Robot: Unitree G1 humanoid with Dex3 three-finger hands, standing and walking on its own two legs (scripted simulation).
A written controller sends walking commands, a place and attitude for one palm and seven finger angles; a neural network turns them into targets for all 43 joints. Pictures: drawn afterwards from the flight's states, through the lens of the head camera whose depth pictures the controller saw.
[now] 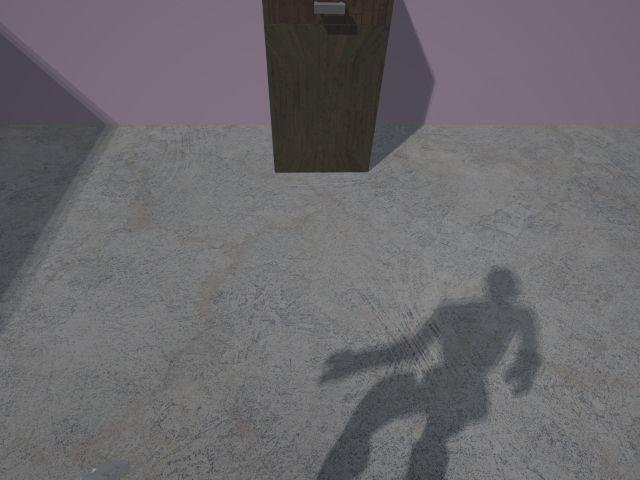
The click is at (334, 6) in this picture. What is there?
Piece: drawer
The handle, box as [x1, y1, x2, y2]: [314, 1, 344, 13]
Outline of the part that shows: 314,1 314,13 344,13 344,3 342,2 330,3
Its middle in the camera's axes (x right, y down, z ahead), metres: +0.03 -0.84 +1.39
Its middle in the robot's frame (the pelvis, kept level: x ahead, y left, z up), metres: +1.61 +0.05 +0.01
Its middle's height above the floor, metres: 0.78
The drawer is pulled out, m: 0.00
